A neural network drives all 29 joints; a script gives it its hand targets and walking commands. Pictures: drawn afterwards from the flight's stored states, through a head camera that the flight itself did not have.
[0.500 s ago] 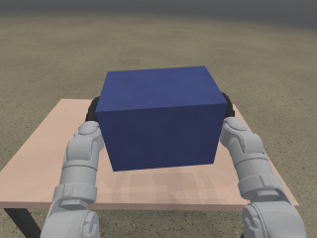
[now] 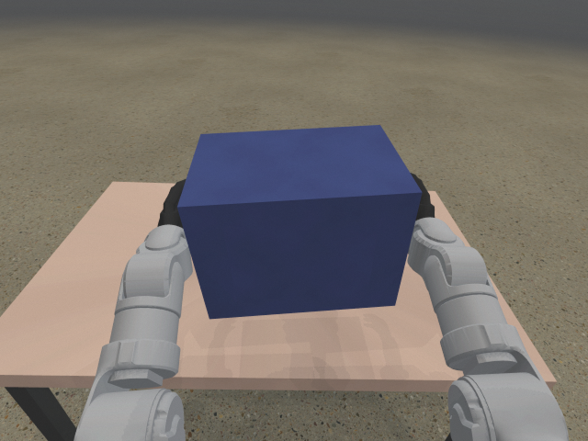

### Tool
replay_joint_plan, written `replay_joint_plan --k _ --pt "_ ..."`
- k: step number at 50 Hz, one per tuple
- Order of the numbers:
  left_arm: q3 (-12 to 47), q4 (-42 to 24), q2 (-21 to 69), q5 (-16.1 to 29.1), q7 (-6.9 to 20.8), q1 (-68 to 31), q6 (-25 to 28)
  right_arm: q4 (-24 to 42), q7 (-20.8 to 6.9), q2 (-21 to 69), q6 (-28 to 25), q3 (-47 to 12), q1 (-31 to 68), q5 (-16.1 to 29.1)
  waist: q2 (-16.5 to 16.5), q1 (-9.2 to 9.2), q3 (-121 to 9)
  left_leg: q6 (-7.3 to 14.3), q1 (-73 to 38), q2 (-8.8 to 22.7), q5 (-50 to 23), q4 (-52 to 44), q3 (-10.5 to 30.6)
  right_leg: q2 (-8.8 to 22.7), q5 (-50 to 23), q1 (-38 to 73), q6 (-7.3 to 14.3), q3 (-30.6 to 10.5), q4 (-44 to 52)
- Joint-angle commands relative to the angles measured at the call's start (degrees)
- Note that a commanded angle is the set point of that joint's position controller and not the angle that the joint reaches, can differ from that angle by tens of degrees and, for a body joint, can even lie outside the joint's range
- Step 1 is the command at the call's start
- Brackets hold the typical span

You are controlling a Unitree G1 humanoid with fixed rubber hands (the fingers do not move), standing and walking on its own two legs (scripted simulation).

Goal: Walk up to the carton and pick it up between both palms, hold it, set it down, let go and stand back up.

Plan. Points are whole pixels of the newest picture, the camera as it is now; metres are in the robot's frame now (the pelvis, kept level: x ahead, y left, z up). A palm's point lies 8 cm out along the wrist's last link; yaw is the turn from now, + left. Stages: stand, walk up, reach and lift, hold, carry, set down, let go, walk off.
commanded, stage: hold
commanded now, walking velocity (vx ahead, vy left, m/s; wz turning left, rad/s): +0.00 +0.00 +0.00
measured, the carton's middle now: (297, 219) +0.36 +0.01 +0.20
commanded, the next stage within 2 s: none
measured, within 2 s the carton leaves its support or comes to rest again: neither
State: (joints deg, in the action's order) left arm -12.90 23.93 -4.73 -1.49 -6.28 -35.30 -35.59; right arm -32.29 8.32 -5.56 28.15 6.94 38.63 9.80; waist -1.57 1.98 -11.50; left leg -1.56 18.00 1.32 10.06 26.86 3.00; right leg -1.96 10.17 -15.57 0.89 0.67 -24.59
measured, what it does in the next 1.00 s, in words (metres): stands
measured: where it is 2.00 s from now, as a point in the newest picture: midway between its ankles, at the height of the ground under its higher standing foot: outside the picture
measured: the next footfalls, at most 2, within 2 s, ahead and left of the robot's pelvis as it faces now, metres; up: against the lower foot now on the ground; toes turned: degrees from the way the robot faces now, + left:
none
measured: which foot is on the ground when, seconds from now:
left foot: down 0.00-1.00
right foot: down 0.00-1.00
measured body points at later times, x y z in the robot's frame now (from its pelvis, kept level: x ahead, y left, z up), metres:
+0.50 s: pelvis +0.00 +0.00 +0.00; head -0.07 +0.02 +0.44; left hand +0.37 +0.18 +0.18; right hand +0.38 -0.16 +0.19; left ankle +0.04 +0.13 -0.74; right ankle +0.03 -0.11 -0.74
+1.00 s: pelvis +0.00 +0.00 +0.00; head -0.07 +0.02 +0.44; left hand +0.38 +0.18 +0.18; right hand +0.38 -0.16 +0.19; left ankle +0.04 +0.13 -0.74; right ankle +0.03 -0.11 -0.74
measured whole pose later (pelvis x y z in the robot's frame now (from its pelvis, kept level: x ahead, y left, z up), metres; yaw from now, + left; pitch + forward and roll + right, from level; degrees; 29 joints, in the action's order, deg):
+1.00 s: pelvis +0.00 +0.00 +0.00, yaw +0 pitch +1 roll -1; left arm -13.0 20.0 -4.7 -1.5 -6.1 -34.4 -38.4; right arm -29.6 9.4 -5.5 30.4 6.7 38.3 11.8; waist -1.6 2.0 -11.5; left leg -1.6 17.8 1.3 10.2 26.8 3.0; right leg -2.0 10.3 -15.4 0.9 0.7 -24.6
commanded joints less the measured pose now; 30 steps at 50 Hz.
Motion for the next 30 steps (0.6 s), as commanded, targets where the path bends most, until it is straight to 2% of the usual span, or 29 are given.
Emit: replay_joint_plan --k 1,3,5,8,10,12,13,15,18,24,26,30 --pt "30.6 -24.6 40.9 8.4 9.8 -56.9 5.4 23.5 -7.5 41.4 -4.3 -26.4 52.2 10.1 6.1 2.63 -24.3 0.3 -10.7 -5.3 -8.9 -8.1 -0.4 0.3 -14.2 15.4 -3.5 -2.0 6.1" --pt "31.3 -26.7 40.9 8.7 9.7 -56.0 5.2 25.2 -6.8 41.8 -3.9 -27.4 51.2 11.1 5.9 2.93 -26.1 0.1 -11.4 -5.7 -11.3 -7.5 -0.3 0.1 -17.8 17.2 -3.6 -2.1 5.6" --pt "31.9 -29.3 40.6 8.9 9.6 -56.5 5.1 25.5 -6.4 41.5 -3.3 -28.1 49.6 12.1 7.3 2.9 -27.4 -0.5 -12.1 -5.7 -13.3 -7.1 0.0 0.2 -20.7 18.1 -3.8 -2.0 5.0" --pt "34.0 -32.3 41.2 10.0 9.4 -54.7 4.6 31.2 -5.4 41.9 -2.9 -30.8 49.4 14.3 7.3 2.76 -30.8 -0.7 -13.2 -6.0 -17.8 -5.8 0.5 -0.1 -26.6 19.9 -4.2 -2.1 4.2" --pt "34.6 -33.4 40.9 10.4 9.1 -55.3 4.3 31.2 -5.1 41.4 -2.1 -30.8 48.4 14.4 7.3 3.24 -30.6 -1.1 -13.3 -5.9 -17.2 -5.8 0.5 -0.4 -26.0 19.2 -4.0 -1.9 4.2" --pt "33.7 -31.6 40.0 9.5 9.4 -54.7 3.4 28.4 -5.0 40.0 -1.0 -29.1 46.4 13.7 8.2 3.78 -26.3 -1.3 -12.4 -5.9 -14.5 -6.4 0.7 0.0 -22.6 17.5 -4.0 -1.8 4.9" --pt "32.7 -29.9 39.6 8.8 9.5 -54.7 3.1 26.4 -5.3 39.5 -0.6 -28.4 46.4 13.3 8.3 3.41 -24.3 -1.1 -12.1 -5.7 -12.7 -7.1 0.6 -0.3 -19.4 15.8 -3.8 -1.6 5.4" --pt "31.4 -28.4 38.9 8.1 9.9 -53.0 2.7 26.1 -5.5 39.4 -0.4 -28.0 46.6 12.6 6.8 3.08 -23.4 -0.7 -11.0 -5.6 -10.6 -7.8 0.2 0.1 -17.9 16.2 -3.7 -1.7 5.8" --pt "30.3 -26.7 38.8 7.5 10.6 -54.0 2.4 23.7 -5.7 39.1 -0.2 -26.0 47.7 11.3 7.1 3.35 -20.9 -0.3 -10.4 -5.5 -7.5 -8.6 0.0 0.5 -13.4 14.6 -3.6 -1.8 6.5" --pt "30.2 -26.4 39.1 7.9 10.5 -55.8 2.9 25.4 -6.5 40.1 -0.9 -25.6 50.7 11.0 7.1 2.95 -23.1 -0.1 -9.6 -5.4 -6.6 -8.7 -0.3 0.5 -11.8 14.7 -3.4 -1.8 6.4" --pt "31.1 -26.6 39.8 8.6 10.3 -57.7 3.2 23.4 -6.8 39.7 -0.9 -24.8 50.4 10.5 8.0 3.64 -23.1 -0.4 -10.4 -5.0 -5.2 -8.9 0.1 0.4 -9.2 13.1 -2.8 -1.8 6.7" --pt "29.9 -24.1 39.6 7.8 10.2 -57.0 3.2 20.7 -7.4 39.2 -1.1 -23.6 50.3 9.3 7.1 3.58 -21.2 -0.2 -9.8 -5.0 -3.5 -9.3 -0.2 0.2 -6.4 11.8 -2.5 -1.6 7.3"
